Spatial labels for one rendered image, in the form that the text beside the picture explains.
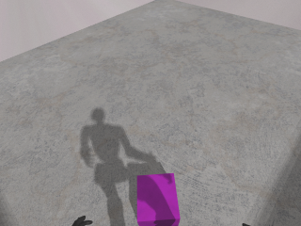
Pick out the carton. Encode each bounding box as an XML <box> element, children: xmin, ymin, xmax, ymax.
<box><xmin>136</xmin><ymin>173</ymin><xmax>181</xmax><ymax>226</ymax></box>

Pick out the left robot hand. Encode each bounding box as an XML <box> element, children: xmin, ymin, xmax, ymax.
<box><xmin>72</xmin><ymin>216</ymin><xmax>93</xmax><ymax>226</ymax></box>

